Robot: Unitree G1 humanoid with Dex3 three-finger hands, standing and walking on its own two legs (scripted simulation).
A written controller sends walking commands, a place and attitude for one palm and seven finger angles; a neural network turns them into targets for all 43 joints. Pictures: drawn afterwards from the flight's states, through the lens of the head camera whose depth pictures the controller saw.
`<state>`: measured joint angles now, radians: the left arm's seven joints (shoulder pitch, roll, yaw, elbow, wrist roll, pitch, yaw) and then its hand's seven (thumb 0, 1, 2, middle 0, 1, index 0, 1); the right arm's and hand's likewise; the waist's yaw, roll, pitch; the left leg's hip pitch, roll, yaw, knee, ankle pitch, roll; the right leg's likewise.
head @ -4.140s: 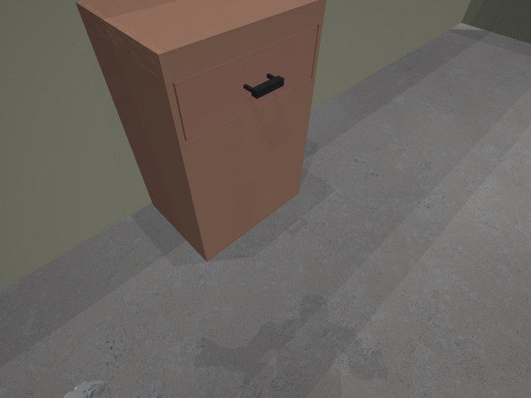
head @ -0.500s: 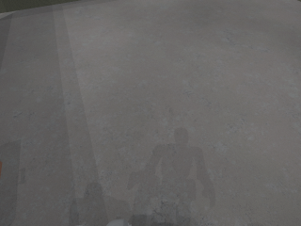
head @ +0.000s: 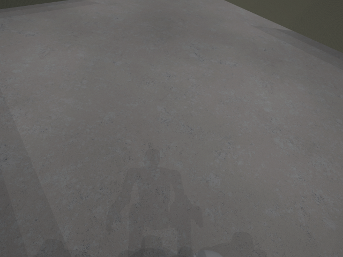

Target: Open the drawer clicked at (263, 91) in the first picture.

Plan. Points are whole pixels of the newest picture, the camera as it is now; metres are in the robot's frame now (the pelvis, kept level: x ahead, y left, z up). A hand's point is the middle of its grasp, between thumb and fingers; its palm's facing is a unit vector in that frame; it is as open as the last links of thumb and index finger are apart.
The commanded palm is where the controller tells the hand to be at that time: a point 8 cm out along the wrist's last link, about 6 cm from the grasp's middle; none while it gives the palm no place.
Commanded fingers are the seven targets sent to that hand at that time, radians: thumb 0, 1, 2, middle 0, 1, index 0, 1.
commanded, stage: walk around to get in front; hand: left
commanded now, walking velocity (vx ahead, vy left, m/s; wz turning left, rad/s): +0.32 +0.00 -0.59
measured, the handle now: out of the picture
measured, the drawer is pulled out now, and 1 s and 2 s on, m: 0.00 0.00 0.00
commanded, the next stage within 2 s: walk to a spot facing it in 0.54 s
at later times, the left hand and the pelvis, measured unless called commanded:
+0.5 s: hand (155, 185) +0.36 +0.07 -0.17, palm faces -0.28 -0.94 -0.19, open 7.3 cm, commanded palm none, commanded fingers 0.00 0.90 0.90 -0.20 -0.30 -0.20 -0.30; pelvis +0.20 -0.07 -0.01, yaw -15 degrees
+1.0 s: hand (144, 170) +0.42 +0.12 -0.19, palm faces -0.12 -0.98 -0.15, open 7.3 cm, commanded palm none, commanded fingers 0.00 0.90 0.90 -0.20 -0.30 -0.20 -0.30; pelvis +0.37 -0.05 -0.01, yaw -10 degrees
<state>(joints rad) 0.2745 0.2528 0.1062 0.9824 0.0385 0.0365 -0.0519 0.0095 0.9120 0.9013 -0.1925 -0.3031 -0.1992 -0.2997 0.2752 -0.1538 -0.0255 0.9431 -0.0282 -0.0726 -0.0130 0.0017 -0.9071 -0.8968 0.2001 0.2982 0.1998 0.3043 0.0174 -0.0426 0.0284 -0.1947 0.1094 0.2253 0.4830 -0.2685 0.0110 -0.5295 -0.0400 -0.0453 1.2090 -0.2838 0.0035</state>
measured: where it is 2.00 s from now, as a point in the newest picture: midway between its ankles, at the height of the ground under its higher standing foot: (182, 235)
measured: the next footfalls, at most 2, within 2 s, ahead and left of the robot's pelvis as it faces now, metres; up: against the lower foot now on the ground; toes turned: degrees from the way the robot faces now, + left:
right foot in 0.32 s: +0.27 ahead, -0.16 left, +0.00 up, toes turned -19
left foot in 0.80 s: +0.49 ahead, -0.01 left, +0.00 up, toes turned -7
